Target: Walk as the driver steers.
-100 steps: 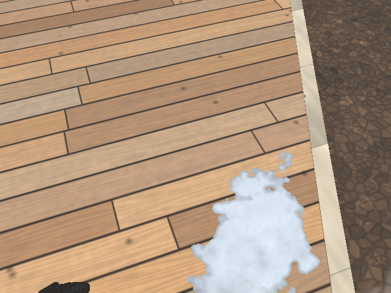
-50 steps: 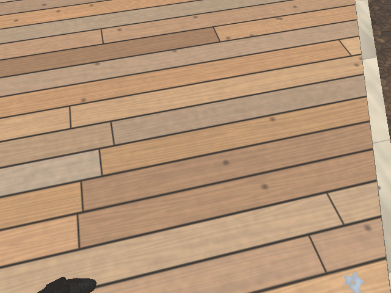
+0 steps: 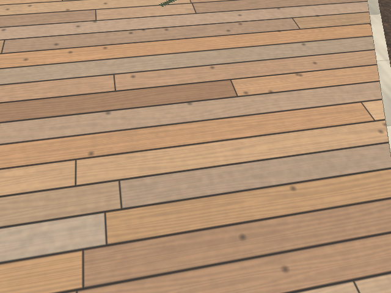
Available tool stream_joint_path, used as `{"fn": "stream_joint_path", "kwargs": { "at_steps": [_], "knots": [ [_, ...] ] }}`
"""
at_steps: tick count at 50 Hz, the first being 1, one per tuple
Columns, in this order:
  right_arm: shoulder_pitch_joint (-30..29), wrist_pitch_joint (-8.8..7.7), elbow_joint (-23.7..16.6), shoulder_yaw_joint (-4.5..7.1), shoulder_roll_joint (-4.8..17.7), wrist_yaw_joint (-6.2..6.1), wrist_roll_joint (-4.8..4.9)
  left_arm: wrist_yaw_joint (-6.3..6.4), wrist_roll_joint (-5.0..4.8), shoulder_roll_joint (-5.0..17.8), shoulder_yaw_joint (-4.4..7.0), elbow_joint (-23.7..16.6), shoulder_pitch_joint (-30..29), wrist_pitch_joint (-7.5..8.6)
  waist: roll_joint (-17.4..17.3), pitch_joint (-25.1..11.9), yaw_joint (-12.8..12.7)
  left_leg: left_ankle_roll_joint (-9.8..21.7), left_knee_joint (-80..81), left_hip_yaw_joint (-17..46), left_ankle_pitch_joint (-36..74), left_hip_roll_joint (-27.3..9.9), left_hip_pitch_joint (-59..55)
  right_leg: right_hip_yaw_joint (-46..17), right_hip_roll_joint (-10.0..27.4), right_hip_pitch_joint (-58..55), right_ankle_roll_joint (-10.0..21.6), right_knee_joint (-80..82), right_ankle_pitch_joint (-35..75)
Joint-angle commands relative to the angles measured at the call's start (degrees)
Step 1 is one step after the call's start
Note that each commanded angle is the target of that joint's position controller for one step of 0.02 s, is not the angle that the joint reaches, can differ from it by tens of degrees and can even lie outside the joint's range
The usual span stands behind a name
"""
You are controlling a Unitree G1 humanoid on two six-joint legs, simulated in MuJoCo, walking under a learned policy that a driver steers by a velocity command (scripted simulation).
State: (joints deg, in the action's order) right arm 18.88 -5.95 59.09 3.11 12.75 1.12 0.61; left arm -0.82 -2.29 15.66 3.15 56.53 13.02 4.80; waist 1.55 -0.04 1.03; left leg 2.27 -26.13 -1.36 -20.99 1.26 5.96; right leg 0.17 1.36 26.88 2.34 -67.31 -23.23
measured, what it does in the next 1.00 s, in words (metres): walks ahead, turning right: right foot, then left foot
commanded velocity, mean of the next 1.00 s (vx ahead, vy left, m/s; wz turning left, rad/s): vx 0.48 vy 0.00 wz -0.40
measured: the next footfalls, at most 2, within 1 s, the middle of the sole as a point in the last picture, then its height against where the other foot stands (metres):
right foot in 0.30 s outside the picture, level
left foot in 0.80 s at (186, 262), level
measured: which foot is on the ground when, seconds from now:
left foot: down 0.00-0.30, up 0.32-0.78, down 0.80-1.00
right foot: up 0.00-0.28, down 0.30-0.80, up 0.82-1.00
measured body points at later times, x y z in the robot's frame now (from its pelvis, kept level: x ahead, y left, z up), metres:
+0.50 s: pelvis +0.25 -0.06 +0.00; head +0.27 -0.07 +0.45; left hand +0.35 +0.20 -0.13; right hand +0.34 -0.34 -0.11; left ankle +0.30 +0.11 -0.66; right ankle +0.28 -0.13 -0.74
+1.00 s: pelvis +0.53 -0.05 +0.01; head +0.56 -0.05 +0.46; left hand +0.75 +0.16 -0.11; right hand +0.50 -0.34 -0.10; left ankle +0.58 +0.04 -0.74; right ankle +0.47 -0.19 -0.65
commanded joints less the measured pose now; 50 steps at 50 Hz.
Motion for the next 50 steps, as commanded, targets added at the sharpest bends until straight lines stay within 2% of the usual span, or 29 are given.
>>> {"fn": "stream_joint_path", "kwargs": {
  "at_steps": [1, 5, 7, 10, 12, 14, 15, 16, 17, 18, 19, 20, 21, 23, 26, 31, 34, 37, 38, 39, 40, 41, 42, 43, 44, 45, 46, 48, 50],
  "knots": [
    [4.2, 0.46, -0.6, -0.08, 5.1, -0.42, -0.28, -0.70, 0.44, 2.7, 0.64, -6.3, -8.2, 0.95, -6.3, 4.3, 1.0, 8.7, 12.8, 14.1, 33.2, -15.6, -13.0, -0.8, 4.8, 21.1, 0.2, 4.7, 7.0],
    [2.9, 0.74, -1.3, 0.34, 8.7, -2.11, -0.68, -0.91, 1.17, -0.6, -0.69, -9.7, -17.0, 0.16, -6.4, 7.0, 1.8, 7.7, 18.8, 6.3, 30.3, -11.2, -1.0, 3.7, 1.5, 9.1, -2.1, 26.0, 19.3],
    [5.2, 0.37, -0.2, 0.85, 10.1, -2.46, -0.42, -1.08, 0.83, 0.2, -0.72, -10.6, -19.4, -0.27, -7.9, 7.2, 2.3, 7.6, 21.4, 4.5, 28.4, -12.5, -1.4, 4.5, 0.5, 5.4, -1.3, 31.6, 23.6],
    [5.4, 0.20, 0.7, 1.21, 9.5, -2.51, 0.12, -1.76, 0.41, 2.2, -0.17, -11.8, -20.5, -0.54, -7.3, 7.1, 1.0, 6.1, 19.7, 1.4, 33.0, -15.0, -7.3, 2.8, 0.5, 4.3, 2.1, 35.4, 24.9],
    [4.0, 0.76, 0.2, 1.74, 10.6, -2.68, -0.30, -2.21, 0.57, 4.2, 0.94, -11.3, -16.9, -0.54, -8.1, 2.8, -1.8, 4.6, 12.6, -1.0, 50.4, -15.9, -11.6, 3.8, -1.9, -1.2, 4.5, 34.3, 21.4],
    [2.7, 2.05, -0.7, 1.79, 10.6, -2.98, -0.94, -2.18, 0.61, 7.2, 3.21, -7.5, -3.8, -1.21, -7.9, -4.8, -8.4, 2.4, -5.9, -4.2, 62.2, -13.6, -9.5, 5.9, -5.7, -17.0, 7.0, 34.3, 18.6],
    [2.9, 2.14, -2.0, 1.39, 10.1, -3.12, -1.59, -1.76, 0.76, 9.9, 4.51, -5.6, 4.6, -1.69, -3.4, -8.9, -11.4, 0.8, -22.1, -4.9, 50.2, -11.6, 3.2, -3.5, -0.4, -32.0, 9.5, 34.3, 16.5],
    [9.2, 0.73, -3.6, -1.04, 2.3, -1.81, -1.68, -1.59, 1.12, 14.1, 5.07, -5.2, 9.2, -1.68, 11.7, -16.8, -6.7, -3.0, -46.7, -2.7, 7.9, 0.1, 26.3, -35.9, 14.9, -49.8, 20.6, 42.2, -0.2],
    [5.0, -1.69, -3.5, -0.68, 4.7, -0.77, -0.31, -1.60, 1.10, 10.3, 3.77, -5.0, 8.2, -1.42, 9.1, -17.9, -8.2, -1.0, -54.5, 7.5, -8.9, 1.0, 33.3, -47.9, 16.8, -49.5, 20.0, 52.2, -7.7],
    [-1.0, -3.04, -6.4, 0.48, 8.9, -0.43, 1.77, -1.51, 1.31, 8.9, 3.25, -6.0, 3.6, -0.64, 7.6, -8.6, -7.3, 0.4, -55.4, 7.9, -5.1, -2.0, 38.4, -41.1, 15.5, -41.8, 17.3, 54.0, -5.7],
    [-4.1, -3.71, -7.4, 0.66, 10.0, -0.91, 1.73, -1.63, 1.52, 7.6, 2.72, -7.4, -1.2, 0.02, 0.9, -4.3, -5.2, 1.0, -51.5, 7.5, 0.3, -4.8, 36.1, -34.0, 13.5, -32.1, 15.6, 55.1, 0.3],
    [-4.9, -3.67, -7.4, 1.22, 10.1, -1.58, 0.68, -1.81, 1.99, 6.3, 2.23, -8.3, -4.5, 0.40, -2.5, -1.8, -2.8, 0.7, -46.8, 7.2, 2.8, -6.6, 32.5, -28.8, 11.3, -23.8, 14.6, 56.0, 6.1],
    [-3.6, -2.94, -7.6, 1.58, 9.9, -2.11, 0.02, -1.69, 2.54, 5.5, 1.84, -9.1, -6.4, 0.61, -1.7, -1.3, -0.4, 0.4, -43.4, 7.7, 4.1, -8.3, 28.1, -25.0, 9.3, -18.3, 13.9, 57.0, 9.3],
    [-3.2, -1.41, -8.5, 1.73, 8.4, -2.64, -0.62, -1.12, 2.08, 5.6, 1.70, -9.6, -6.5, 0.42, 0.5, -0.2, 1.1, -1.1, -37.6, 6.9, 4.0, -9.0, 25.0, -21.3, 7.5, -11.8, 13.8, 58.6, 10.3],
    [-10.0, -0.43, -11.6, 1.76, 7.9, -3.26, -1.65, 0.48, 1.90, 8.1, 2.30, -9.3, -1.8, 0.36, 1.2, 2.4, -0.8, -4.1, -26.5, 5.4, 12.8, -8.1, 27.4, -18.5, 6.1, -7.8, 13.7, 60.1, 10.8],
    [-20.4, -1.11, -15.3, 0.82, 6.0, -2.16, -0.96, 1.68, 1.06, 8.6, 2.68, -8.6, 4.2, -0.57, 2.2, 2.1, -4.7, -5.6, -7.9, 4.8, 26.9, -3.9, 23.4, -16.1, 3.8, -8.8, 10.3, 57.1, 13.3],
    [-23.8, -1.56, -17.1, 0.69, 7.0, -1.34, -0.07, 1.84, 0.62, 8.2, 2.71, -8.0, 6.9, -1.19, 2.2, 1.7, -5.9, -5.5, -3.1, 6.1, 25.8, -2.8, 22.7, -19.7, 5.2, -13.8, 9.9, 53.6, 11.1],
    [-23.0, -2.48, -17.9, 1.24, 9.5, -0.66, 0.30, 2.11, 0.99, 8.5, 2.96, -8.5, 7.2, -1.75, 4.1, 0.8, -4.3, -4.3, 0.7, 6.9, 18.8, -2.0, 19.1, -24.4, 6.7, -18.8, 9.2, 47.6, 13.1],
    [-19.8, -2.79, -17.3, 1.58, 10.3, -0.69, 0.34, 2.17, 1.09, 8.3, 2.96, -9.0, 6.7, -1.93, 5.2, -0.1, -2.4, -3.2, 2.2, 6.2, 17.0, -1.9, 15.1, -25.1, 6.3, -19.0, 8.5, 45.1, 15.2],
    [-14.0, -3.07, -15.9, 2.37, 11.9, -1.00, -0.05, 2.08, 1.29, 6.7, 2.41, -9.6, 6.4, -1.91, 5.1, -3.3, 0.4, -1.4, 3.5, 6.0, 16.3, -2.8, 6.4, -23.9, 3.8, -17.4, 7.0, 39.6, 17.8],
    [-5.0, -3.28, -14.8, 3.28, 15.0, -1.42, -1.02, 1.69, 1.91, 3.2, 1.19, -10.8, 5.9, -1.58, 0.5, -11.0, 4.4, 2.4, 1.7, 13.1, 13.9, -11.2, -8.2, -19.1, 0.2, -11.1, 4.9, 24.7, 14.6],
    [1.6, -2.27, -13.2, 4.59, 19.9, -1.55, -1.89, 1.51, 0.52, 0.0, 0.25, -12.7, 12.3, -0.85, -16.8, -18.3, 2.4, 11.3, 5.8, 37.3, 2.6, -24.1, -27.2, -9.7, -8.2, 8.9, 0.8, 6.8, -5.6],
    [1.2, -1.81, -13.2, 3.74, 15.7, -1.13, -0.75, 1.61, -0.38, 5.0, 0.79, -12.5, 13.3, -0.68, -18.1, -17.1, 2.3, 12.3, 8.4, 46.6, -7.3, -26.9, -27.2, -10.1, -3.5, 17.6, 0.3, -2.9, -10.5],
    [-1.9, -1.60, -14.7, 2.46, 10.8, -1.11, -0.56, 1.67, -0.25, 9.0, 1.86, -12.7, 8.8, -0.95, -11.3, -9.7, 3.6, 9.7, 9.0, 37.8, -6.2, -24.0, -20.8, -10.4, -1.1, 19.8, -0.1, -6.0, -5.4],
    [-4.8, -1.25, -15.2, 1.95, 9.5, -1.09, -0.90, 1.82, 0.27, 8.8, 2.09, -13.1, 5.7, -1.29, -6.9, -5.3, 3.0, 7.7, 9.7, 29.2, 1.2, -21.1, -14.0, -8.6, 0.9, 18.4, -0.6, -5.8, -0.8],
    [-7.0, -0.95, -15.0, 1.59, 8.4, -1.03, -1.20, 1.79, 0.85, 8.1, 2.28, -13.9, 3.8, -1.36, -6.1, -2.1, 2.0, 7.0, 11.2, 23.8, 7.4, -18.8, -8.5, -8.3, 2.3, 17.1, -0.9, -3.2, 2.5],
    [-7.9, -0.87, -14.8, 1.19, 7.5, -1.04, -1.56, 1.46, 0.85, 7.2, 2.52, -14.3, 3.4, -1.68, -7.0, -0.6, 0.8, 6.2, 12.7, 19.1, 11.7, -16.9, -4.9, -8.1, 3.8, 15.0, -0.9, -1.2, 4.4],
    [-7.8, -1.08, -14.1, 1.42, 7.7, -0.94, -1.31, 0.93, 0.40, 4.6, 2.18, -15.4, 3.3, -2.43, -8.2, 0.1, 0.1, 6.7, 15.2, 13.6, 15.9, -15.7, -1.7, -6.4, 5.0, 13.4, -1.3, 0.9, 6.2],
    [-7.3, -1.37, -13.3, 1.96, 9.1, -0.99, -1.01, 0.71, 0.60, 3.6, 1.98, -17.0, 1.6, -2.92, -6.8, 0.6, -0.2, 7.9, 16.9, 9.9, 20.4, -16.2, -1.4, -6.0, 5.7, 14.9, -2.0, 4.0, 8.9]
  ]
}}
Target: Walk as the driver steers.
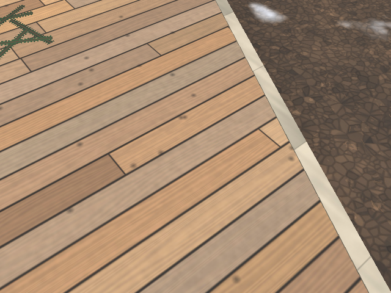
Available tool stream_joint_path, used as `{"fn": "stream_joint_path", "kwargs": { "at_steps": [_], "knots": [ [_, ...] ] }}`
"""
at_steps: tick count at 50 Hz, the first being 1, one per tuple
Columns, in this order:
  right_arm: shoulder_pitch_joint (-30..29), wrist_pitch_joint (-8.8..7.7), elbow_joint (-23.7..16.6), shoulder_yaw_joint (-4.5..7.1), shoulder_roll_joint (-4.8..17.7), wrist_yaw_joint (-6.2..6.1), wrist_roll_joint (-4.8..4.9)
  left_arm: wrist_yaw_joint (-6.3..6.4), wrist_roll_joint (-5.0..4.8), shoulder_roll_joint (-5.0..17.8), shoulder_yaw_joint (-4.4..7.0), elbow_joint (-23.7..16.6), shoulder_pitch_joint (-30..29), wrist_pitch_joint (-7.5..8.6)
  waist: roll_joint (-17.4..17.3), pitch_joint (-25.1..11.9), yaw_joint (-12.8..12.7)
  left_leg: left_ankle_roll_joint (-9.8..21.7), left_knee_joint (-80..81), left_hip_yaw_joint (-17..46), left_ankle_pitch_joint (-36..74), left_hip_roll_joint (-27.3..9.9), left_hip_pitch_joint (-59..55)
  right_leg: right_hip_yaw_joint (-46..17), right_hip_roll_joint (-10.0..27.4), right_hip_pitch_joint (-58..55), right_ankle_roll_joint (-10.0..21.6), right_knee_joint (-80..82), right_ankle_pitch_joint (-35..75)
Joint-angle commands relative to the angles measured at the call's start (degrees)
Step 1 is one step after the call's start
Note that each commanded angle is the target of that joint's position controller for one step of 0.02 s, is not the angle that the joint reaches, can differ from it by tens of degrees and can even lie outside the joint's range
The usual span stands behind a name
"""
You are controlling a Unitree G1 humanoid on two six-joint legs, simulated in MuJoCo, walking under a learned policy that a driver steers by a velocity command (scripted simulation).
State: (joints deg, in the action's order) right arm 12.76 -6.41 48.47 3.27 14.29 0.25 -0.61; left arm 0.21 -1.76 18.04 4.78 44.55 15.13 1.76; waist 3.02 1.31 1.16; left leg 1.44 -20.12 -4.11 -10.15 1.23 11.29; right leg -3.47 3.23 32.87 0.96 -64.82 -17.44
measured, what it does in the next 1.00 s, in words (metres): walks ahead: right foot, then left foot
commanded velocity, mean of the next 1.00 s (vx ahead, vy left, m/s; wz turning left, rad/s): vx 0.50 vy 0.00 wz -0.18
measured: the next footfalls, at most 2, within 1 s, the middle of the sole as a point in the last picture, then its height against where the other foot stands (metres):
right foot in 0.32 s outside the picture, level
left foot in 0.86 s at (206, 239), level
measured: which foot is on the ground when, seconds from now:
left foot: down 0.00-0.32, up 0.34-0.84, down 0.86-1.00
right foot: up 0.00-0.30, down 0.32-0.88, up 0.90-1.00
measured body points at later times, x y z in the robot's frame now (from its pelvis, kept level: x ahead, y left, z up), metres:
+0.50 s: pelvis +0.26 -0.09 -0.01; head +0.29 -0.11 +0.44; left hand +0.45 +0.15 -0.11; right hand +0.32 -0.39 -0.12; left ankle +0.30 +0.08 -0.66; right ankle +0.27 -0.16 -0.74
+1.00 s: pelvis +0.57 -0.10 -0.01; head +0.60 -0.10 +0.44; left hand +0.71 +0.16 -0.12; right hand +0.67 -0.39 -0.11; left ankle +0.64 -0.04 -0.74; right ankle +0.45 -0.22 -0.65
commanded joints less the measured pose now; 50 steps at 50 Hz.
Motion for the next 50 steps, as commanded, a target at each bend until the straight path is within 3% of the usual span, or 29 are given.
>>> {"fn": "stream_joint_path", "kwargs": {
  "at_steps": [1, 6, 11, 13, 14, 15, 16, 17, 18, 19, 20, 21, 22, 23, 25, 28, 31, 34, 37, 40, 42, 43, 44, 45, 46, 47, 48, 49, 50],
  "knots": [
    [-0.9, -0.89, -2.4, 2.05, 8.3, -0.23, 0.23, -0.40, 0.20, 1.0, 0.24, -5.8, -1.7, 0.03, -7.7, -0.5, -0.2, 9.1, 11.3, 10.9, 11.9, -16.5, -7.0, -2.3, 4.0, 9.9, -1.0, 3.9, 5.0],
    [0.3, -0.05, -1.7, 2.55, 10.3, -0.76, 0.50, -2.02, 0.33, 0.0, -0.53, -8.7, -8.9, 0.61, -6.6, 0.9, 1.9, 7.6, 11.9, 0.8, 16.0, -14.8, -8.0, 1.3, 3.1, 6.9, -0.4, 19.6, 18.6],
    [4.1, 1.48, -0.2, 3.23, 12.7, -0.92, 1.71, -3.58, 0.27, 0.5, -0.64, -12.6, -15.8, 0.49, -6.5, 3.1, 3.1, 6.0, 8.8, -3.5, 21.9, -17.4, -14.8, 5.2, 1.2, 5.9, 2.1, 27.5, 14.8],
    [3.8, 2.25, -0.4, 3.71, 14.4, -1.21, 2.11, -3.82, 0.50, 2.3, 0.22, -13.1, -14.0, 0.21, -8.3, 0.9, 0.8, 4.9, 2.2, -5.7, 39.3, -17.7, -16.8, 8.3, -2.1, 0.1, 4.4, 28.5, 8.9],
    [3.7, 2.72, -0.6, 3.97, 15.3, -1.43, 2.24, -3.75, 0.56, 3.9, 1.15, -12.5, -10.1, 0.00, -9.1, -1.9, -1.8, 4.4, -4.6, -6.7, 48.2, -17.4, -16.8, 9.8, -4.3, -5.8, 5.9, 28.8, 6.3],
    [2.9, 3.13, -0.9, 3.88, 15.4, -1.68, 2.41, -3.39, 0.43, 6.4, 2.67, -10.3, -1.6, -0.18, -8.3, -6.2, -6.7, 3.0, -15.4, -8.3, 50.5, -15.9, -13.3, 10.5, -6.7, -17.7, 7.9, 32.4, 9.1],
    [3.3, 2.94, -1.7, 3.12, 13.7, -1.91, 1.50, -2.24, 0.36, 10.4, 4.67, -7.5, 8.7, -0.72, -4.4, -11.4, -11.3, 0.5, -31.6, -8.4, 37.7, -13.8, -0.4, 3.7, -4.1, -35.8, 10.6, 33.6, 10.6],
    [8.2, 1.63, -4.9, 0.35, 4.6, -1.03, -1.25, -1.46, -0.21, 16.9, 5.34, -7.4, 7.8, -0.56, 11.7, -14.9, -4.2, -2.8, -52.0, -5.9, -19.1, -3.1, 25.9, -26.2, 11.1, -54.6, 19.4, 36.2, 7.1],
    [4.5, -0.86, -6.3, 0.32, 7.9, -0.13, 0.77, -1.73, 0.40, 14.3, 4.23, -9.5, 10.1, 0.38, 7.8, -25.1, -7.6, -2.5, -60.8, 8.2, -25.5, 0.0, 33.4, -45.8, 17.0, -59.0, 24.8, 45.9, -2.8],
    [-1.0, -1.93, -7.5, 1.22, 11.1, 0.42, 3.20, -1.96, 0.94, 10.1, 3.07, -8.4, 8.5, 1.14, 3.4, -17.2, -8.7, -1.4, -60.3, 9.3, -19.2, -3.3, 38.3, -36.9, 15.3, -54.2, 21.1, 47.5, 0.0],
    [-1.6, -2.37, -7.4, 0.85, 10.6, 0.31, 2.98, -1.95, 0.67, 7.9, 2.35, -8.3, 5.1, 1.59, 0.2, -11.2, -6.4, -0.6, -55.2, 8.5, -13.8, -6.0, 36.6, -28.7, 12.9, -45.2, 18.7, 47.7, 4.1],
    [-1.4, -2.21, -6.4, 1.03, 10.5, -0.15, 1.56, -1.87, 0.88, 5.9, 1.59, -8.9, 0.5, 1.70, -2.6, -7.4, -3.7, -1.0, -50.5, 8.1, -10.5, -8.2, 32.3, -22.7, 10.6, -36.1, 16.7, 48.1, 10.2],
    [-0.1, -1.50, -5.8, 1.45, 11.0, -0.22, 0.87, -1.77, 1.60, 4.1, 0.86, -9.6, -2.4, 1.85, -1.5, -5.8, -1.5, -1.3, -47.5, 8.4, -8.4, -9.6, 27.8, -18.8, 9.0, -29.9, 15.9, 49.3, 16.3],
    [1.0, -0.67, -5.6, 1.54, 10.7, -0.10, 0.75, -1.68, 1.99, 3.8, 0.67, -9.7, -3.4, 1.99, -0.6, -5.3, -0.3, -1.8, -46.1, 8.2, -7.3, -10.0, 24.9, -17.1, 8.2, -26.2, 15.8, 50.8, 19.1],
    [1.4, 0.53, -5.6, 1.20, 8.7, -0.18, 0.29, -1.40, 1.64, 4.7, 0.85, -8.6, -2.6, 2.66, -1.0, -4.4, 0.3, -3.2, -42.2, 7.1, -5.0, -9.9, 23.6, -13.1, 7.5, -22.2, 16.3, 52.8, 24.5],
    [-3.0, 1.13, -6.9, 0.52, 6.9, -0.20, 0.26, -0.50, 1.64, 5.7, 0.98, -6.8, -0.6, 3.00, -0.6, -1.8, -1.0, -4.4, -32.9, 6.3, 5.5, -9.9, 26.5, -7.1, 5.9, -21.9, 14.8, 54.7, 26.5],
    [-7.3, 0.78, -7.5, -0.04, 5.8, 0.57, 1.01, -0.23, 1.71, 5.6, 0.63, -5.2, 1.2, 3.08, -0.2, -0.3, -3.5, -3.3, -21.9, 5.1, 17.4, -8.6, 24.9, -2.1, 4.3, -22.8, 11.7, 55.6, 22.7],
    [-11.8, 0.65, -9.0, -0.44, 5.4, 1.43, 1.86, -0.31, 1.68, 6.5, 0.78, -3.0, 4.0, 3.30, -0.3, 1.9, -5.7, -1.9, -16.0, 4.7, 20.9, -7.2, 25.5, -1.1, 6.6, -26.8, 11.0, 56.6, 18.7],
    [-14.8, 0.59, -10.9, -0.52, 5.6, 2.61, 2.09, -0.28, 1.63, 6.8, 1.02, -1.1, 5.8, 2.70, -1.0, 3.4, -6.7, 0.2, -12.8, 5.2, 15.4, -5.9, 30.3, 0.0, 9.5, -35.4, 10.5, 54.3, 22.6],
    [-13.3, 0.55, -12.0, -0.24, 6.3, 3.74, 1.82, 0.34, 1.49, 7.7, 1.35, -0.7, 4.8, 1.69, 0.3, 1.4, -4.8, 2.7, -11.4, 3.1, 7.2, -3.2, 27.8, 2.4, 10.8, -40.6, 8.4, 48.1, 39.2],
    [-4.9, 1.00, -10.6, 1.43, 9.4, 3.47, 1.40, 1.04, 1.63, 9.0, 1.54, -1.4, 3.0, 0.87, 2.0, -5.2, 0.0, 5.0, -11.5, -0.7, 3.5, 1.3, 15.1, 5.1, 9.1, -40.4, 6.4, 35.7, 59.7],
    [3.1, 1.20, -9.1, 2.87, 12.2, 2.92, 1.39, 1.56, 1.64, 8.6, 1.22, -2.0, 2.4, 0.64, 0.7, -9.8, 4.3, 7.1, -9.9, 1.1, 7.2, 1.5, 1.9, 7.3, 7.0, -34.2, 4.3, 23.8, 58.5],
    [10.7, 1.49, -8.7, 4.54, 18.2, 2.16, 0.79, 1.67, 2.57, 5.0, -0.10, -4.3, 6.6, 1.56, -8.7, -18.1, 4.7, 15.1, -11.0, 22.5, 8.9, -11.9, -20.7, 9.0, 1.7, -13.9, 0.7, 2.1, 37.3],
    [11.3, 1.50, -8.5, 4.03, 16.7, 2.24, 2.01, 0.64, 3.15, 1.1, -1.72, -4.2, 8.3, 3.22, -17.8, -24.2, 3.2, 23.2, -1.8, 49.0, 2.7, -20.9, -33.7, 2.2, -9.2, 3.5, -2.1, -13.5, -12.8],
    [11.3, 1.83, -8.5, 2.89, 13.0, 2.06, 2.06, -0.56, 1.21, 6.1, -0.67, -5.2, 4.3, 4.98, -12.3, -21.3, 5.5, 20.1, 0.9, 46.3, -5.7, -19.3, -33.5, -4.8, -5.2, 10.4, -0.7, -16.5, -12.2],
    [8.6, 2.05, -9.2, 2.56, 11.6, 1.72, 1.66, -1.04, -0.28, 6.4, -0.84, -7.0, -0.8, 5.90, -8.6, -13.8, 5.2, 17.7, 1.7, 38.6, -5.9, -17.4, -26.1, -3.8, -2.6, 12.4, 0.1, -14.1, -8.4],
    [5.3, 2.18, -9.9, 2.32, 10.9, 1.60, 1.34, -0.93, 0.51, 5.8, -1.00, -7.8, -3.3, 6.34, -3.3, -7.4, 3.0, 16.4, 3.1, 33.3, -1.2, -15.3, -16.4, -2.7, -0.5, 11.6, 0.2, -8.1, -5.4],
    [2.7, 2.12, -10.8, 1.80, 9.4, 1.40, 0.93, -0.51, 1.85, 6.3, -0.45, -7.7, -3.7, 6.03, -2.5, -5.0, 1.0, 15.6, 4.3, 29.5, 4.4, -13.5, -9.8, -2.4, 1.3, 8.0, -0.1, -3.0, -3.3],
    [1.3, 2.23, -11.7, 1.66, 9.4, 1.23, 0.49, -0.42, 2.27, 6.0, -0.30, -7.9, -2.6, 5.45, -4.1, -3.9, -0.6, 15.8, 5.6, 28.2, 8.2, -12.2, -5.1, -2.2, 1.7, 4.9, -0.8, -1.1, -2.6]
  ]
}}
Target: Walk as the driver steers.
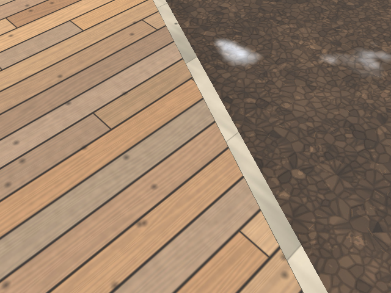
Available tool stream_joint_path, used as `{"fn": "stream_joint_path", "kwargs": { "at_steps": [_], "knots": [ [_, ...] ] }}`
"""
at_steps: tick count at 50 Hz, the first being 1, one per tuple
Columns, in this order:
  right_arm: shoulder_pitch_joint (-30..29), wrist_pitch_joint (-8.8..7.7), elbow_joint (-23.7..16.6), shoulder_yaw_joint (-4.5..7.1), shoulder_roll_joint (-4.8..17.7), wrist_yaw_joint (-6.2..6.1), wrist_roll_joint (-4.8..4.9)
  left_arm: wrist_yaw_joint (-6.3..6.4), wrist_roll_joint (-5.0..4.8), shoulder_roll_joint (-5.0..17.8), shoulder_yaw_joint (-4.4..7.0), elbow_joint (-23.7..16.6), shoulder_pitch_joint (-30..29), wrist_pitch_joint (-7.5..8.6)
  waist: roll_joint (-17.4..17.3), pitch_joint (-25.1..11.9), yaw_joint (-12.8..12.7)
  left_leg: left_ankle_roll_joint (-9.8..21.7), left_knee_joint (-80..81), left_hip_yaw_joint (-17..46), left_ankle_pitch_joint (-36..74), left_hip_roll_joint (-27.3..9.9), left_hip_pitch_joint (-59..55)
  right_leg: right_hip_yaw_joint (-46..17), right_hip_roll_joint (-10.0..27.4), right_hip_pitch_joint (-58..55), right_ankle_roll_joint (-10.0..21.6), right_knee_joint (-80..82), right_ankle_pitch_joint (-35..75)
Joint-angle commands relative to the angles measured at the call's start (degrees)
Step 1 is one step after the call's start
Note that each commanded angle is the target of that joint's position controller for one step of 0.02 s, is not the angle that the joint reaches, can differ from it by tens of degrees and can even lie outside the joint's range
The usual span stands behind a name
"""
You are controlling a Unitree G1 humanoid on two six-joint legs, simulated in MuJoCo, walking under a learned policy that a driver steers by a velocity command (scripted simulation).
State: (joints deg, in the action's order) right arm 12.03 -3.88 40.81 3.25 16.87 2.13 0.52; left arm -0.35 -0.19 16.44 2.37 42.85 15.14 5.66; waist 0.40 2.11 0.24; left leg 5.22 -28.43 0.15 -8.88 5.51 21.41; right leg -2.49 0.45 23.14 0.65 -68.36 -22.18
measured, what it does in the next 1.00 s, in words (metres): walks ahead, turning left: right foot, then left foot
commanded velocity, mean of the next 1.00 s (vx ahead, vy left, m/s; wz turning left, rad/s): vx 0.50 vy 0.00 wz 0.57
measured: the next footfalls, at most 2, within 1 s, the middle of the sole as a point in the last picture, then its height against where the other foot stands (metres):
right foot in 0.34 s outside the picture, level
left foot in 0.84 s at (137, 268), level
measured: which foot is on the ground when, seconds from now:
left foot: down 0.00-0.34, up 0.36-0.82, down 0.84-1.00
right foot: up 0.00-0.32, down 0.34-0.84, up 0.86-1.00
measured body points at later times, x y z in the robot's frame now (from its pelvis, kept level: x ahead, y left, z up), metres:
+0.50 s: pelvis +0.28 -0.04 +0.01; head +0.30 -0.05 +0.46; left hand +0.33 +0.26 -0.08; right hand +0.47 -0.28 -0.10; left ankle +0.19 +0.08 -0.64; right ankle +0.33 -0.14 -0.73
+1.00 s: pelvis +0.50 +0.12 +0.00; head +0.53 +0.15 +0.45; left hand +0.44 +0.42 -0.11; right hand +0.77 -0.02 -0.09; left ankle +0.50 +0.20 -0.73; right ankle +0.54 -0.06 -0.64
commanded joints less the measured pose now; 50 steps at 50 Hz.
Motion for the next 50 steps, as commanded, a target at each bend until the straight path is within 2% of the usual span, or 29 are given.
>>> {"fn": "stream_joint_path", "kwargs": {
  "at_steps": [1, 4, 8, 12, 14, 15, 16, 17, 18, 19, 20, 21, 22, 23, 25, 27, 33, 37, 38, 40, 41, 42, 43, 44, 45, 46, 47, 48, 50],
  "knots": [
    [1.3, -0.27, -4.4, 1.80, 6.9, -0.79, -0.51, 0.28, 0.95, 7.1, 2.10, -6.1, -1.3, 0.96, -2.4, -4.4, -0.7, 12.5, 14.8, 22.8, 9.3, -15.8, -12.6, -2.8, 4.8, 13.2, -1.3, 4.9, 2.4],
    [1.7, -0.37, -4.1, 2.43, 8.8, -1.68, -0.08, 0.86, 1.26, 4.9, 1.37, -6.7, -2.8, -0.22, -3.2, -3.3, -1.0, 12.1, 15.9, 17.2, 14.3, -13.7, -6.3, -0.8, 4.3, 11.4, -4.1, 14.1, 7.8],
    [4.8, 0.50, -3.0, 2.81, 9.5, -2.66, 0.73, 0.48, 0.87, 3.1, 0.53, -8.3, -11.5, 0.26, -4.6, -2.9, 2.6, 8.1, 14.3, 13.9, 8.5, -9.8, -3.3, -0.1, 0.9, 5.7, -5.1, 31.1, 24.6],
    [8.2, 1.47, -2.0, 2.88, 9.1, -2.98, 1.18, -0.39, -0.22, 5.1, 1.35, -9.5, -15.4, 1.18, -5.8, -3.4, 3.6, 6.6, 9.5, 20.1, 2.8, -11.8, -9.0, -2.1, -0.8, 3.3, -4.2, 38.8, 23.9],
    [7.6, 1.74, -2.2, 2.97, 9.0, -3.09, 0.91, -0.65, -0.51, 6.6, 2.17, -9.2, -13.7, 1.71, -7.4, -3.6, 2.0, 5.5, 6.1, 23.7, 2.0, -12.9, -11.3, -2.5, -0.9, 0.5, -2.5, 40.6, 19.5],
    [6.7, 1.87, -2.6, 2.79, 8.3, -3.08, 0.84, -0.58, -0.52, 7.1, 2.68, -8.4, -10.5, 1.98, -7.8, -4.3, 0.0, 4.4, 3.6, 24.0, 2.3, -12.0, -11.0, -1.8, -0.8, -4.0, -1.2, 42.7, 19.1],
    [6.4, 1.75, -3.1, 2.13, 6.3, -2.97, 0.57, -0.22, -0.02, 8.6, 3.49, -7.5, -5.6, 2.23, -7.3, -7.4, -2.6, 2.6, -2.3, 22.3, 3.2, -9.6, -8.9, -2.7, 1.4, -12.5, 0.8, 43.5, 18.5],
    [6.6, 1.44, -4.3, 0.81, 2.6, -2.73, -0.24, 0.35, 0.92, 11.7, 4.38, -6.9, 2.7, 2.35, -0.9, -14.6, -5.9, 0.4, -17.7, 17.1, -3.8, -5.9, -2.5, -11.9, 11.3, -26.2, 4.7, 43.0, 15.2],
    [14.4, 0.87, -6.3, -0.19, 0.0, -2.69, 1.24, 0.16, 1.49, 16.3, 5.49, -4.8, 7.2, 1.40, 18.4, -20.6, -2.5, -3.0, -35.4, 9.2, -25.7, 1.0, 17.1, -38.0, 23.5, -42.2, 14.3, 47.7, 3.3],
    [13.9, 0.85, -4.7, 0.87, 6.0, -2.87, 1.80, -0.12, 0.17, 11.3, 4.62, -5.3, 6.6, 1.11, 13.5, -16.9, -3.9, -4.0, -43.5, 10.0, -24.2, -3.9, 24.4, -42.9, 24.1, -40.4, 14.0, 50.3, -9.3],
    [7.8, 1.20, -5.3, 1.79, 9.0, -2.83, 1.36, 0.14, 0.05, 7.9, 3.68, -5.7, 4.7, 0.78, 7.8, -10.1, -5.6, -4.4, -45.9, 9.2, -18.7, -5.7, 26.2, -33.6, 21.3, -34.4, 11.4, 50.9, -8.2],
    [4.8, 1.49, -5.9, 1.87, 8.4, -2.87, 0.69, 0.20, 0.55, 6.9, 3.14, -5.9, 2.2, 0.43, 4.2, -6.4, -4.9, -4.8, -45.3, 7.6, -14.6, -7.4, 24.6, -26.1, 18.7, -28.1, 9.9, 51.5, -0.7],
    [2.9, 1.52, -6.7, 2.02, 7.8, -2.63, 0.27, 0.24, 0.71, 5.7, 2.70, -5.5, 0.4, 0.18, 4.1, -3.5, -4.0, -5.0, -42.9, 7.5, -11.9, -8.8, 23.7, -20.8, 16.5, -23.5, 9.5, 52.7, 5.4],
    [3.0, 1.71, -7.0, 2.06, 6.8, -2.21, 0.68, 0.38, 1.00, 4.9, 2.36, -5.2, -0.5, 0.21, 5.7, -2.4, -2.7, -5.0, -41.5, 7.2, -10.2, -10.2, 21.4, -16.4, 14.8, -20.0, 8.9, 54.2, 9.2],
    [3.3, 2.29, -7.2, 1.72, 4.6, -1.81, 1.21, 0.36, 0.65, 4.7, 2.39, -4.3, -0.9, 0.59, 6.8, -1.8, -1.8, -5.4, -39.3, 5.7, -9.1, -11.1, 19.7, -11.0, 13.8, -17.2, 9.4, 56.6, 13.3],
    [1.5, 2.67, -8.2, 1.36, 3.5, -1.71, 0.85, 0.36, 0.57, 6.2, 2.95, -3.0, -0.7, 0.89, 5.3, -0.9, -1.6, -6.1, -36.0, 5.4, -6.8, -11.7, 21.1, -7.4, 14.6, -16.8, 10.4, 58.4, 17.5],
    [-6.2, 1.98, -9.5, 0.57, 2.0, -0.20, 0.75, 0.73, 0.34, 8.9, 3.59, -0.3, -0.2, 0.12, 3.3, 0.4, -3.8, -5.8, -18.5, 2.2, 8.5, -11.4, 19.2, 4.7, 13.4, -19.4, 8.6, 58.9, 26.0],
    [-11.8, 1.82, -11.7, 0.48, 1.9, 1.14, 1.04, 0.76, -0.71, 10.9, 4.15, 1.7, 2.5, -0.90, 3.2, 2.3, -5.2, -3.6, -10.4, -1.2, 7.5, -10.1, 17.1, 8.5, 15.0, -24.1, 7.1, 57.6, 29.1],
    [-12.1, 1.86, -12.1, 0.73, 2.4, 1.39, 0.99, 0.78, -1.02, 11.5, 4.36, 2.0, 2.7, -1.25, 3.4, 2.3, -4.8, -2.6, -9.2, -2.1, 5.1, -9.4, 16.1, 9.4, 15.5, -25.6, 6.6, 56.0, 33.6],
    [-9.1, 2.22, -12.1, 1.89, 4.6, 1.44, 0.54, 1.13, -1.55, 13.3, 4.96, 2.1, 2.3, -1.91, 5.3, -0.6, -1.9, -0.1, -8.0, -5.3, -0.9, -5.7, 9.3, 11.8, 15.5, -27.7, 5.4, 48.2, 53.2],
    [-3.2, 2.44, -10.8, 3.07, 6.5, 1.24, 0.47, 1.35, -1.78, 13.9, 5.14, 2.0, 1.9, -2.35, 5.3, -4.0, 1.7, 1.6, -6.3, -6.7, -1.6, -3.2, 1.5, 13.2, 14.7, -27.1, 4.5, 39.6, 60.7],
    [6.6, 2.76, -8.2, 4.93, 9.6, 0.50, 0.66, 1.62, -1.77, 12.7, 4.65, 1.7, 1.7, -2.46, 3.7, -9.1, 6.9, 3.9, -3.1, -6.2, 2.3, -1.2, -13.3, 14.7, 12.7, -20.8, 2.7, 27.0, 58.7],
    [13.9, 3.38, -6.7, 6.35, 14.5, -0.83, 1.04, 1.53, 0.68, 8.0, 2.95, 0.4, 3.8, -2.07, -6.5, -14.4, 8.0, 7.7, -3.4, 9.9, 5.0, -11.7, -31.1, 14.5, 9.4, -4.2, 0.2, 8.0, 27.1],
    [10.7, 2.42, -8.4, 6.14, 18.8, -0.54, 0.90, 0.74, 1.40, 2.9, 0.91, -3.1, 7.4, -0.34, -16.4, -21.9, 1.7, 18.8, 5.7, 44.3, -9.3, -23.9, -44.2, 4.5, -2.3, 16.7, -2.3, -8.7, -13.5],
    [12.2, 1.66, -8.7, 4.90, 13.4, -0.09, 0.76, 0.02, -0.94, 9.0, 2.15, -3.7, -0.3, 1.26, -8.3, -22.2, 6.9, 16.9, 11.0, 45.1, -14.5, -23.9, -43.6, -3.5, 0.1, 22.7, -1.5, -12.2, -10.2],
    [10.1, 0.98, -8.0, 4.10, 11.2, -0.07, 0.49, -0.27, -2.25, 9.7, 2.28, -5.2, -3.8, 2.11, -7.3, -13.6, 6.1, 14.6, 11.6, 37.0, -11.0, -22.2, -36.8, -2.4, 2.1, 25.6, -0.5, -9.6, -4.4],
    [6.7, 0.69, -8.2, 3.59, 9.8, -0.19, 0.55, 0.16, -1.22, 8.9, 2.01, -4.6, -4.0, 2.47, -2.1, -9.3, 3.5, 12.8, 11.6, 30.7, -4.7, -19.6, -28.2, -2.4, 4.5, 22.6, -0.3, -4.9, 0.1],
    [3.2, 0.65, -8.8, 3.15, 8.5, -0.33, 0.11, 0.51, 0.17, 9.1, 2.32, -4.2, -3.7, 2.34, -1.7, -6.8, 1.1, 11.7, 12.0, 26.1, 2.1, -17.6, -21.0, -2.4, 5.9, 18.5, -0.8, -0.4, 2.7],
    [0.4, 0.45, -9.3, 2.49, 7.0, -0.81, -0.67, 0.36, 0.61, 8.8, 2.52, -3.4, -1.5, 1.03, -3.4, -6.0, -1.6, 11.7, 14.3, 22.0, 9.4, -15.9, -13.9, -2.2, 7.0, 13.2, -1.9, 3.2, 5.3]
  ]
}}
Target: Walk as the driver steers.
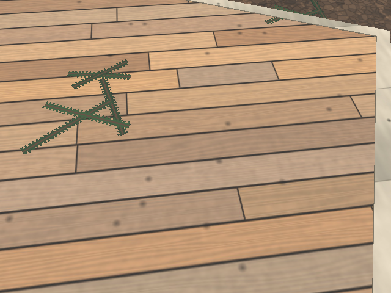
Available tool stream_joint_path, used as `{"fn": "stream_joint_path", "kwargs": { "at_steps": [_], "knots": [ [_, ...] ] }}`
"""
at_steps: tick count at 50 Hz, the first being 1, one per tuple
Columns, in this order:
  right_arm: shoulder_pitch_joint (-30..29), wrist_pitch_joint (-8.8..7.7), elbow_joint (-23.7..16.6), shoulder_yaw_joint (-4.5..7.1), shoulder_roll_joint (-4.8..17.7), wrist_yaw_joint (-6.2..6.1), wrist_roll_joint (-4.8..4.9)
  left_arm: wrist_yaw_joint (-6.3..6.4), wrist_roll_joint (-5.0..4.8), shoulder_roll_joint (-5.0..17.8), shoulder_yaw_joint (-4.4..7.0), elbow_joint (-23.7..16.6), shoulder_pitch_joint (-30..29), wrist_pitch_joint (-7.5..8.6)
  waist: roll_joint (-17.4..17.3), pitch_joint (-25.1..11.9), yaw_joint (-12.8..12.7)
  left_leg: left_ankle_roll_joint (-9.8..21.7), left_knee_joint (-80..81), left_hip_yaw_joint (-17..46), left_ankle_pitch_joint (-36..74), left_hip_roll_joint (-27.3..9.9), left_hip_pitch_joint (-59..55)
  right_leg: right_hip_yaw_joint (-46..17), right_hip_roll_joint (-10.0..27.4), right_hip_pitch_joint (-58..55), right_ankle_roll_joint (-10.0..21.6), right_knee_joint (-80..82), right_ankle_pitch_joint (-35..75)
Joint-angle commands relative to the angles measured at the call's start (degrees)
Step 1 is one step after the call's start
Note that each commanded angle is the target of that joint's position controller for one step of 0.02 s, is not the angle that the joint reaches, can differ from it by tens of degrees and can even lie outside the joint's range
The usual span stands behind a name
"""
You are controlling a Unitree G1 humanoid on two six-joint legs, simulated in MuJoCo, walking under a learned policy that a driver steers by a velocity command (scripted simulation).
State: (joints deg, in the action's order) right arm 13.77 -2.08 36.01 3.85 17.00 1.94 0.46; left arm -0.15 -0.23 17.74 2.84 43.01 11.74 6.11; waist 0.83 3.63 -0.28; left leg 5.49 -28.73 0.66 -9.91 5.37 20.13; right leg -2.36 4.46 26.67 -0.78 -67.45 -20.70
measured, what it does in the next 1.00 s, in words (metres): walks ahead: right foot, then left foot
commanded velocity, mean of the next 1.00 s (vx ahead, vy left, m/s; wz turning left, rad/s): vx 0.50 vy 0.00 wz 0.12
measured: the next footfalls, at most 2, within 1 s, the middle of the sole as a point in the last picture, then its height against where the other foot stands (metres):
right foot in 0.36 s outside the picture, level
left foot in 0.88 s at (167, 228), level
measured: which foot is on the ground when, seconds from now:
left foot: down 0.00-0.38, up 0.40-0.86, down 0.88-1.00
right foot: up 0.00-0.34, down 0.36-0.88, up 0.90-1.00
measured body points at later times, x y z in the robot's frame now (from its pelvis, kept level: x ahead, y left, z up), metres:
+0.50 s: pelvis +0.29 -0.06 +0.00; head +0.32 -0.07 +0.45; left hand +0.40 +0.22 -0.10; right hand +0.39 -0.33 -0.12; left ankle +0.19 +0.07 -0.64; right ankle +0.35 -0.15 -0.73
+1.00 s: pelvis +0.57 +0.02 +0.00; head +0.60 +0.03 +0.45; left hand +0.58 +0.30 -0.13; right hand +0.76 -0.23 -0.09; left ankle +0.62 +0.12 -0.73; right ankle +0.46 -0.13 -0.65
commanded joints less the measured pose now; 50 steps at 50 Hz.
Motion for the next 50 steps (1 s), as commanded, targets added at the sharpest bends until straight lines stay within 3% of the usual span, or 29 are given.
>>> {"fn": "stream_joint_path", "kwargs": {
  "at_steps": [1, 4, 7, 12, 15, 16, 17, 18, 19, 20, 21, 22, 23, 24, 25, 28, 31, 34, 38, 41, 42, 43, 44, 45, 46, 47, 48, 49, 50],
  "knots": [
    [-1.2, -1.61, -4.0, 1.77, 6.6, -0.88, -0.50, 0.13, 0.83, 6.4, 1.80, -3.1, 2.4, -0.02, -3.7, -7.4, -1.3, 11.7, 15.1, 19.3, 14.1, -15.4, -10.6, -1.5, 3.0, 8.8, -1.4, 4.1, 4.6],
    [1.3, -1.93, -1.6, 1.75, 7.4, -1.86, -0.34, 0.16, 1.17, 3.9, 0.87, -3.9, -1.8, -0.77, -3.7, -5.1, 0.0, 10.6, 16.5, 13.4, 17.9, -13.5, -7.5, -0.2, 2.5, 9.4, -3.2, 13.6, 13.4],
    [3.6, -1.81, 0.3, 1.69, 7.8, -2.25, -0.02, -0.46, 0.72, 2.4, 0.10, -4.9, -8.0, -0.42, -4.5, -3.6, 2.8, 7.7, 16.5, 9.8, 12.9, -11.3, -7.0, 0.5, 0.7, 6.4, -2.9, 26.5, 25.5],
    [8.3, -1.61, 3.7, 1.86, 8.7, -2.17, 0.52, -1.82, -0.25, 3.5, 0.20, -7.2, -14.8, 0.35, -4.8, -0.6, 5.5, 7.3, 14.4, 13.4, 8.0, -15.3, -13.8, 0.0, -1.1, 7.3, -0.5, 36.0, 26.6],
    [8.9, -0.83, 5.0, 2.12, 9.0, -2.44, 0.43, -2.37, -0.14, 4.6, 0.70, -7.4, -13.3, 0.70, -6.3, -0.7, 4.2, 5.9, 10.9, 15.5, 14.3, -17.8, -19.6, 0.4, -1.9, 6.2, 2.0, 38.6, 19.3],
    [8.3, -0.56, 5.0, 2.19, 9.2, -2.49, 0.45, -2.30, -0.09, 5.2, 1.06, -6.9, -10.9, 0.81, -6.9, -1.9, 2.7, 5.2, 8.3, 15.1, 20.6, -17.4, -20.3, 1.6, -3.0, 2.4, 3.1, 39.5, 17.0],
    [7.3, -0.33, 4.9, 1.93, 8.7, -2.53, 0.39, -1.99, 0.12, 6.6, 1.95, -5.4, -5.2, 0.91, -6.3, -5.4, -0.5, 3.9, 1.9, 13.1, 29.6, -14.9, -19.9, 3.3, -4.6, -5.8, 4.7, 41.3, 17.8],
    [7.0, -0.27, 4.1, 1.07, 6.9, -2.57, -0.21, -1.67, 0.65, 9.0, 2.85, -3.8, 3.4, 1.03, -4.5, -13.0, -4.3, 2.1, -10.1, 10.4, 28.2, -11.9, -14.4, -0.5, 0.0, -20.4, 7.8, 38.7, 21.2],
    [13.0, -0.99, 3.2, -0.27, 3.0, -2.51, -0.26, -1.43, 1.45, 14.1, 4.16, -2.7, 11.3, 0.86, 6.8, -23.0, -4.4, -2.4, -31.3, 6.0, 8.7, -4.0, 4.9, -21.1, 12.7, -43.2, 16.0, 38.4, 17.4],
    [14.5, -1.76, 3.6, -0.67, 2.7, -2.37, 0.40, -1.96, -0.10, 11.6, 3.77, -0.7, 14.6, 0.33, 16.4, -26.0, -4.9, -4.2, -43.0, 7.3, -22.7, 0.2, 17.8, -40.2, 18.2, -49.6, 20.2, 47.8, 4.1],
    [9.0, -2.17, 2.9, 0.52, 7.7, -2.12, 1.38, -1.83, -1.04, 8.0, 2.59, -1.1, 11.6, 0.07, 9.3, -17.1, -5.8, -3.9, -47.1, 9.3, -20.9, -3.5, 24.0, -36.5, 16.8, -43.8, 17.4, 50.1, -5.3],
    [3.8, -2.39, 1.6, 0.52, 8.0, -1.99, 1.52, -1.49, -0.47, 6.5, 2.02, -1.9, 7.7, -0.41, 4.8, -10.8, -5.1, -3.5, -46.0, 6.8, -15.8, -6.5, 24.7, -28.9, 14.7, -35.9, 15.1, 51.1, -4.6],
    [0.9, -2.47, 0.9, 0.45, 7.3, -1.94, 0.71, -1.50, 0.19, 5.4, 1.49, -2.1, 4.6, -0.67, 2.1, -5.5, -3.5, -3.6, -42.0, 5.1, -12.0, -8.6, 23.6, -23.3, 12.2, -27.6, 14.4, 53.0, 0.9],
    [1.0, -2.27, 1.1, 0.75, 6.8, -1.98, 0.02, -1.47, 0.71, 4.2, 1.01, -2.4, 2.8, -0.50, 2.7, -4.0, -1.7, -3.8, -38.3, 5.1, -9.2, -10.5, 20.7, -19.8, 10.3, -22.9, 13.8, 54.5, 5.7],
    [2.5, -1.97, 1.6, 0.65, 5.8, -1.91, 0.06, -1.48, 0.97, 3.9, 0.85, -2.4, 2.0, -0.37, 3.9, -3.8, -0.5, -4.1, -36.5, 4.8, -7.6, -11.2, 17.8, -17.4, 8.9, -19.9, 13.6, 55.8, 9.4],
    [2.8, -1.32, 2.0, 0.16, 3.5, -2.08, -0.22, -1.30, 0.25, 5.3, 1.24, -1.3, 2.4, 0.20, 4.1, -3.5, 0.6, -5.7, -31.0, 3.2, -4.2, -12.0, 17.1, -11.4, 7.9, -17.1, 14.8, 58.5, 18.6],
    [-2.6, -1.73, 0.7, -0.37, 2.5, -2.00, -0.51, -0.77, -0.05, 6.7, 1.65, -0.1, 3.9, -0.14, 2.7, -2.6, -0.8, -6.6, -20.5, 2.4, 5.1, -12.3, 18.4, -6.5, 6.6, -18.1, 14.0, 59.6, 23.9],
    [-8.7, -2.45, -0.4, -0.91, 1.2, -1.32, -0.18, -0.42, -0.61, 7.5, 1.76, 1.3, 6.6, -0.68, 2.6, -1.6, -3.2, -6.6, -9.6, 0.7, 13.6, -10.6, 15.2, -2.7, 5.0, -18.6, 12.4, 59.6, 24.2],
    [-14.8, -3.08, -2.4, -0.88, 1.6, -0.14, 0.51, -0.21, -1.02, 8.2, 1.98, 3.7, 10.9, -1.81, 2.6, 0.0, -5.1, -5.6, -3.0, 0.4, 14.1, -9.2, 15.6, -3.6, 7.8, -24.6, 12.0, 57.6, 24.0],
    [-14.8, -3.45, -3.0, -0.44, 2.9, 0.61, 0.47, 0.25, -1.15, 9.2, 2.47, 4.7, 11.1, -2.85, 3.5, -0.5, -3.4, -3.3, -0.1, 0.3, 7.9, -8.2, 14.0, -4.4, 10.1, -29.8, 10.6, 53.5, 30.2],
    [-12.3, -3.52, -2.4, 0.04, 4.0, 0.59, 0.31, 0.43, -1.16, 9.8, 2.65, 4.7, 10.3, -3.11, 4.1, -2.2, -1.7, -2.3, 0.5, -0.8, 6.0, -6.9, 9.7, -3.9, 9.8, -30.4, 9.9, 50.3, 37.6],
    [-6.3, -3.54, -0.7, 1.00, 5.6, 0.34, 0.07, 0.58, -1.19, 9.8, 2.58, 4.6, 9.1, -3.40, 3.9, -6.0, 2.0, -0.9, 2.4, -2.5, 6.6, -5.3, 0.7, -1.9, 8.0, -29.5, 8.8, 43.2, 46.1],
    [2.7, -3.43, 1.8, 2.32, 8.5, -0.22, -0.22, 0.73, -0.66, 8.0, 1.83, 4.0, 9.1, -3.46, 2.6, -12.6, 5.9, 1.3, 1.0, -0.9, 8.5, -7.2, -13.8, 0.3, 5.1, -23.6, 6.9, 32.0, 44.7],
    [10.6, -3.20, 2.7, 3.55, 14.1, -0.75, -1.51, 0.54, 0.36, 3.0, 0.06, 2.0, 13.2, -2.65, -7.3, -22.5, 6.3, 8.6, -0.8, 19.6, 7.2, -21.9, -37.3, 3.3, -1.3, -3.5, 3.4, 10.3, 24.6],
    [13.0, -2.85, 3.9, 3.30, 13.2, -0.53, -0.46, 0.11, 0.15, 0.8, -0.83, 2.8, 16.0, -1.45, -16.5, -27.6, 5.7, 13.6, 7.2, 39.3, -2.7, -28.1, -44.7, -1.9, -7.7, 9.9, 2.0, -1.5, -12.9],
    [10.9, -2.70, 3.7, 2.00, 8.7, -0.74, 0.02, -0.38, -1.62, 6.6, 0.69, 2.3, 10.9, -0.75, -10.9, -20.3, 7.0, 10.9, 9.4, 34.9, -9.7, -26.5, -39.7, -5.2, -4.2, 16.2, 2.6, -6.4, -11.8],
    [6.6, -2.65, 3.3, 1.46, 7.4, -0.97, 0.07, -0.54, -2.38, 7.6, 1.01, 0.9, 6.2, -0.42, -8.1, -12.7, 6.0, 8.8, 11.2, 26.8, -7.8, -24.8, -31.2, -3.5, -1.5, 17.6, 3.0, -5.2, -6.2],
    [3.1, -2.71, 3.2, 0.97, 6.0, -0.95, -0.37, -0.38, -1.81, 7.0, 1.06, 0.6, 4.0, -0.54, -5.0, -8.6, 4.4, 7.7, 13.3, 21.3, -4.1, -22.6, -23.5, -2.5, 0.5, 15.8, 2.8, -2.3, -1.6],
    [0.7, -3.06, 3.1, 0.54, 4.4, -0.79, -0.86, -0.29, -1.32, 6.4, 1.37, 0.8, 4.2, -1.12, -5.4, -5.9, 2.5, 6.9, 15.6, 16.9, -0.5, -20.7, -17.7, -2.8, 2.1, 13.0, 2.4, 0.4, 1.7]
  ]
}}
Velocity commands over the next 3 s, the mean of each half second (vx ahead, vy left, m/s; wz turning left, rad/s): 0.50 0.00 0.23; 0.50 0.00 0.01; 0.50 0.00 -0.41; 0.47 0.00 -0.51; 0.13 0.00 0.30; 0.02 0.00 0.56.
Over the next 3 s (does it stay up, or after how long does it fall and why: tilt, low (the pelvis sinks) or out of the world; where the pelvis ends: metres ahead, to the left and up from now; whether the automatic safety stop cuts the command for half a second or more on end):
stays up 1.24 -0.05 0.01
